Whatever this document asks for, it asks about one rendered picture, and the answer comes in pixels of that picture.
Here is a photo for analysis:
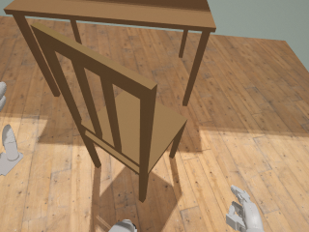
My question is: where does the left robot thigh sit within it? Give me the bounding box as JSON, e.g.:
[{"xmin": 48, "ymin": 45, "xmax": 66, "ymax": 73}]
[{"xmin": 108, "ymin": 221, "xmax": 137, "ymax": 232}]

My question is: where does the right robot hand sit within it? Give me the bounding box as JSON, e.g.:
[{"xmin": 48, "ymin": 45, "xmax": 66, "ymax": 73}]
[{"xmin": 225, "ymin": 185, "xmax": 265, "ymax": 232}]

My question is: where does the table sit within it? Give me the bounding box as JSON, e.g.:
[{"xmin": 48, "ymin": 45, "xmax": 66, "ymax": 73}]
[{"xmin": 3, "ymin": 0, "xmax": 216, "ymax": 106}]

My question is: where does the chair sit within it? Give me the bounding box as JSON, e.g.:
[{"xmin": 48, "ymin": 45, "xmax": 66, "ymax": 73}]
[{"xmin": 30, "ymin": 22, "xmax": 187, "ymax": 203}]

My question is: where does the left robot hand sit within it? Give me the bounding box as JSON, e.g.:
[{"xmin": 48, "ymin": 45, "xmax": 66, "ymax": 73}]
[{"xmin": 0, "ymin": 81, "xmax": 24, "ymax": 176}]

